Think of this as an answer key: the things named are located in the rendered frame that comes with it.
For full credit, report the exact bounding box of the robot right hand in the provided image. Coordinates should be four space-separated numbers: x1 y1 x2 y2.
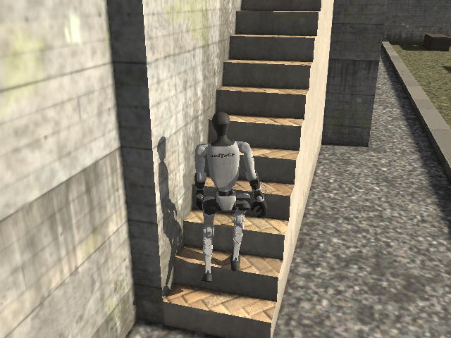
251 199 267 218

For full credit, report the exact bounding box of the robot left hand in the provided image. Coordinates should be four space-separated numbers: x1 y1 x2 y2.
196 196 206 210

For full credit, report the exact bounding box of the right robot thigh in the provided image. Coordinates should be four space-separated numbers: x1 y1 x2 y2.
233 193 251 226

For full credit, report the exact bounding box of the robot right upper arm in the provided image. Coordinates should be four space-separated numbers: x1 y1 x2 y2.
237 142 257 181

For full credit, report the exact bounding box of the robot right forearm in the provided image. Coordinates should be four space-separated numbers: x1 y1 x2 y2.
249 170 264 202

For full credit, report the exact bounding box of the robot left upper arm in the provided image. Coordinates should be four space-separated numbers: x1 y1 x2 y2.
194 144 208 182

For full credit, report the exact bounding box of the robot right foot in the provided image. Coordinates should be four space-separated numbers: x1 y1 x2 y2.
230 254 240 271

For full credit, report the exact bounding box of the robot left forearm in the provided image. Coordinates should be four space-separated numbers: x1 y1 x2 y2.
194 173 205 199

